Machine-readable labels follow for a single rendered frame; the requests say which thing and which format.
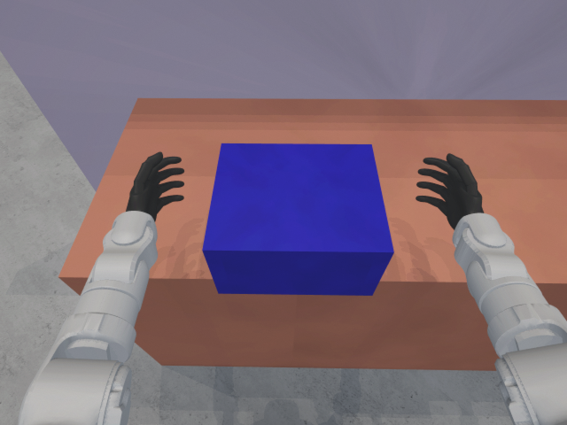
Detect left robot hand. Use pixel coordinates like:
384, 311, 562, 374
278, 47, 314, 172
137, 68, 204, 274
126, 152, 184, 221

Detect right robot upper arm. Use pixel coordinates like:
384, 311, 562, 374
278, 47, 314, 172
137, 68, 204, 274
494, 343, 567, 425

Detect pedestal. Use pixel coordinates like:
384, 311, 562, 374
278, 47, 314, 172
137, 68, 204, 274
58, 98, 567, 371

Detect carton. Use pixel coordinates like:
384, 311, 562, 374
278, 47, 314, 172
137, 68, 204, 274
202, 143, 394, 296

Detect robot left forearm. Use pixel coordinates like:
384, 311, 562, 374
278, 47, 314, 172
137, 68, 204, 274
18, 211, 158, 425

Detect left robot upper arm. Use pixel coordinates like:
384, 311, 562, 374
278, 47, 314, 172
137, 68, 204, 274
23, 358, 132, 425

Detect right robot hand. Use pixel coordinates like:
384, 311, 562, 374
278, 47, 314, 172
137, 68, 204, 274
416, 153, 484, 230

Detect robot right forearm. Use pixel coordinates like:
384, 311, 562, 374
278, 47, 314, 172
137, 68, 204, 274
452, 213, 567, 359

